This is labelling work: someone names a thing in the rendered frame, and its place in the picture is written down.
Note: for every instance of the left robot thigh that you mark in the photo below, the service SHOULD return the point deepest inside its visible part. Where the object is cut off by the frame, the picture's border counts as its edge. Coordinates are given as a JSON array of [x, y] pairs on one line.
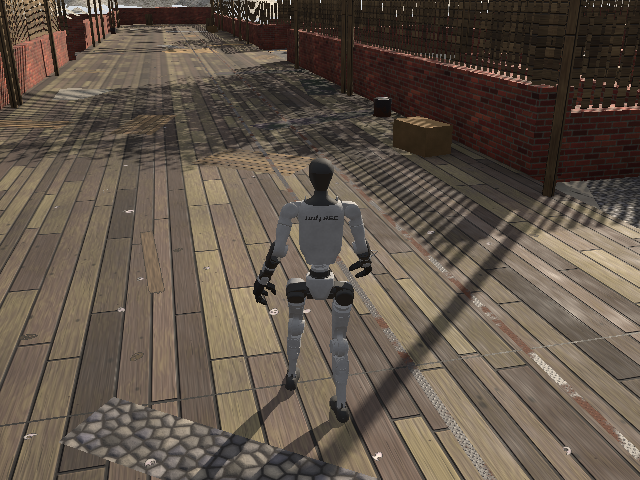
[[296, 296]]

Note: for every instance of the right robot thigh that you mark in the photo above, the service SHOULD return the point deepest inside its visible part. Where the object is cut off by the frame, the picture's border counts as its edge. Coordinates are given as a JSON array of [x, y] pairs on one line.
[[341, 307]]

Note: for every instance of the robot right hand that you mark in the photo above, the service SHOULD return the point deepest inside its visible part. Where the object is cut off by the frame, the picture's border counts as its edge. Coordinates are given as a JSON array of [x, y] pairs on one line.
[[357, 265]]

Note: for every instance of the robot left hand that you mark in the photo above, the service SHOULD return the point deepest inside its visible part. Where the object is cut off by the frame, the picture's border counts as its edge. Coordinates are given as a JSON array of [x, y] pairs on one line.
[[259, 289]]

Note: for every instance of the robot left upper arm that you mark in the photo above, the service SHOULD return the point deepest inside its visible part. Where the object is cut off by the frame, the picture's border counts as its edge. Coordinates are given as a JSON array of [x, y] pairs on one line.
[[288, 211]]

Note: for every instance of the robot right forearm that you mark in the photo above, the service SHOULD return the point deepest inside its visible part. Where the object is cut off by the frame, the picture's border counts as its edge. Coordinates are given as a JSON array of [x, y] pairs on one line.
[[365, 258]]

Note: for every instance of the robot right upper arm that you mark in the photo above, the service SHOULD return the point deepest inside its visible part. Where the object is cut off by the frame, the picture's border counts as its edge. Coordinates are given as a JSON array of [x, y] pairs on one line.
[[352, 211]]

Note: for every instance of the robot left forearm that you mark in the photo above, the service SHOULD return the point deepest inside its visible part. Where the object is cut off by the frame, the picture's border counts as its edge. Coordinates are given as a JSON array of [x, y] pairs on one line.
[[269, 266]]

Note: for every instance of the robot thigh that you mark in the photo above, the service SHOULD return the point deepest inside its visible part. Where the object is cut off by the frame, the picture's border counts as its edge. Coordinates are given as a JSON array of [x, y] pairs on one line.
[[296, 296], [341, 307]]

